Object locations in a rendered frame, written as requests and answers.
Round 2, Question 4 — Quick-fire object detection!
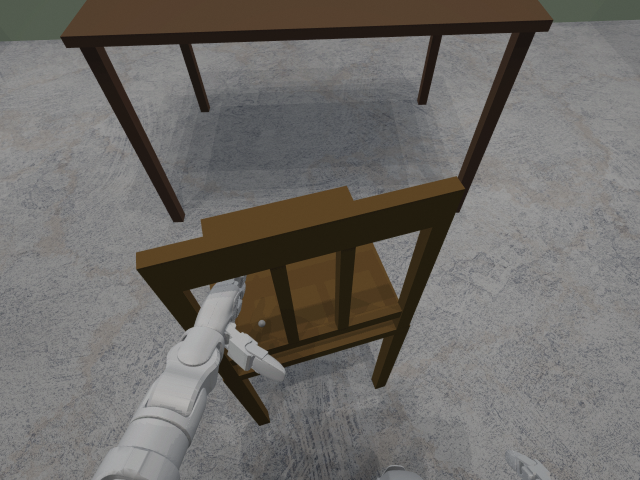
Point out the table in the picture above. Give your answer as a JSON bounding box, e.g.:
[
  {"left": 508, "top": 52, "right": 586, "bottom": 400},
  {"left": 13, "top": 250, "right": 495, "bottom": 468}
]
[{"left": 60, "top": 0, "right": 553, "bottom": 222}]

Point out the robot right hand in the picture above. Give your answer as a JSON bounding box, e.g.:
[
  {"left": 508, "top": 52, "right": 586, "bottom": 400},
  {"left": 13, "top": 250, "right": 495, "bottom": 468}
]
[{"left": 505, "top": 450, "right": 551, "bottom": 480}]

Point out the chair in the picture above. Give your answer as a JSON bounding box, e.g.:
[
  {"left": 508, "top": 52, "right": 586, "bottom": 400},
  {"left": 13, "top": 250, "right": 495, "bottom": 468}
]
[{"left": 136, "top": 176, "right": 465, "bottom": 426}]

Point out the left robot forearm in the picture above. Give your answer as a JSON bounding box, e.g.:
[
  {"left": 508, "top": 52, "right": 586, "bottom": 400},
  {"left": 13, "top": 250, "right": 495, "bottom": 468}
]
[{"left": 92, "top": 326, "right": 225, "bottom": 480}]

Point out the robot right shin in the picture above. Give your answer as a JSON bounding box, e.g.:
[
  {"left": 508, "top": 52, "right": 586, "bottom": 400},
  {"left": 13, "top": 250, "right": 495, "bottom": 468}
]
[{"left": 382, "top": 465, "right": 406, "bottom": 475}]

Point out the robot left hand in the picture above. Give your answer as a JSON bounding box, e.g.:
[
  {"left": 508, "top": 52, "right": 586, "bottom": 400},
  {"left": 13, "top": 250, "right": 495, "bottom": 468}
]
[{"left": 194, "top": 275, "right": 286, "bottom": 382}]

